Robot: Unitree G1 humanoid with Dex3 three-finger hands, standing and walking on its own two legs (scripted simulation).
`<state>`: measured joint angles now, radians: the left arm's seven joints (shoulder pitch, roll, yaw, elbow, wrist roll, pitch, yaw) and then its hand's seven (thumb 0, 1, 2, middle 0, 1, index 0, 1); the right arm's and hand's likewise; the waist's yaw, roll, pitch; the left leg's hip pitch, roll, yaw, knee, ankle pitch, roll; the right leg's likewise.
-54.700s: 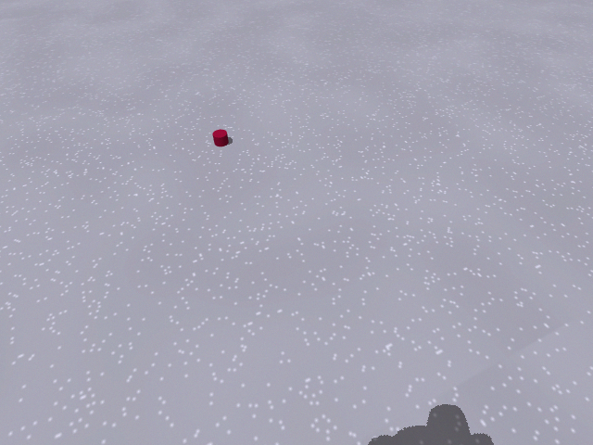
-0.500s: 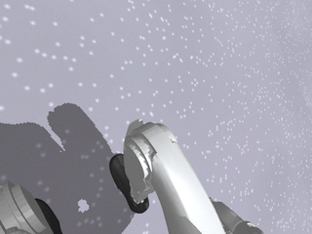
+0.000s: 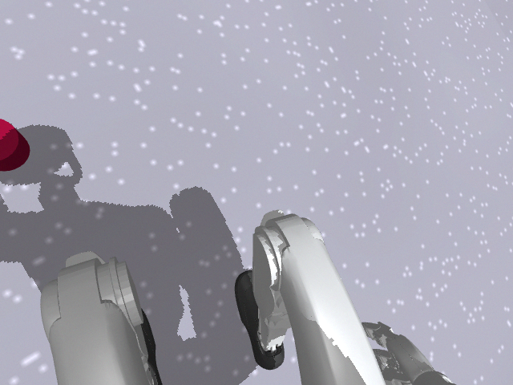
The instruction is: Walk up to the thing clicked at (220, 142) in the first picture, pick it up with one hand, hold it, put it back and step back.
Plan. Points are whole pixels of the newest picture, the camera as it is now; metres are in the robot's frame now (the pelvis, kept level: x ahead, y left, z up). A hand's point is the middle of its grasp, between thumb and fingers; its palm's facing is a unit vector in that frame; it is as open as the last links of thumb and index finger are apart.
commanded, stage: go down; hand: left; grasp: from above
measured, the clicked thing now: out of the picture +0.52 +0.35 -0.31
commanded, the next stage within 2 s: none
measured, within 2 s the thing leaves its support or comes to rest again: neither
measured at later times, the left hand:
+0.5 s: hand out of the picture +0.47 +0.38 +0.03, palm faces -0.43 -0.11 -0.89, open 13.9 cm
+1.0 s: hand out of the picture +0.46 +0.39 +0.10, palm faces -0.42 -0.11 -0.90, open 13.9 cm
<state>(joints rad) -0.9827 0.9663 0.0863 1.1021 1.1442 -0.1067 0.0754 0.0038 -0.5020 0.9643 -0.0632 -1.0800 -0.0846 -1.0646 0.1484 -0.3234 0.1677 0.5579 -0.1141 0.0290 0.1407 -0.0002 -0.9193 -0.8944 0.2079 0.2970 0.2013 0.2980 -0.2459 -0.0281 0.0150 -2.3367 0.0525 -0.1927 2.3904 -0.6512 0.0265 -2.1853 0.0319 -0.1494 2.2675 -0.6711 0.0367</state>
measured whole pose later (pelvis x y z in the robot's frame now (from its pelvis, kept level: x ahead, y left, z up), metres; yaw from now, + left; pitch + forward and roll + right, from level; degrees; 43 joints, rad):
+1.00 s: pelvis +0.00 +0.00 +0.15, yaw +6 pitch +34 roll -8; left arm -0.99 0.90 0.06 1.13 1.10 -0.25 -0.07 0.00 -0.49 0.95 -0.06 -1.10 -0.09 -1.08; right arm 0.20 -0.26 0.09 0.64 -0.03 0.08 -0.01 0.00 -0.91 -0.89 0.21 0.30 0.20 0.30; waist -0.21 0.03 -0.12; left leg -1.91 0.06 -0.08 1.88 -0.59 0.03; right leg -1.81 0.02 -0.07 1.81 -0.60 0.03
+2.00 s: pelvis +0.01 +0.01 +0.19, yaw +6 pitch +35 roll -8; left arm -1.01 0.93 0.09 1.22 1.14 -0.28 -0.03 0.00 -0.54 0.97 -0.07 -1.08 -0.09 -1.07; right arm 0.21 -0.25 0.09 0.67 -0.04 0.08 0.01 0.00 -0.92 -0.90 0.21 0.30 0.20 0.30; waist -0.23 0.03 -0.13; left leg -1.80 0.07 -0.07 1.76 -0.58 0.03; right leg -1.71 0.02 -0.06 1.68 -0.58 0.04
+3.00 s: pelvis +0.00 +0.00 +0.01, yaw +2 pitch +36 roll -11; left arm -1.20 1.02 0.11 1.53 1.32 -0.23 0.28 0.00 -0.58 0.99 -0.08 -1.09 -0.09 -1.09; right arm 0.16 -0.25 0.18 0.65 -0.13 0.01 0.11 0.00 -0.93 -0.90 0.21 0.30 0.20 0.30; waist -0.36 -0.04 0.05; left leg -2.35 0.05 -0.13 2.33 -0.63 0.04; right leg -2.23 0.02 -0.09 2.24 -0.66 0.05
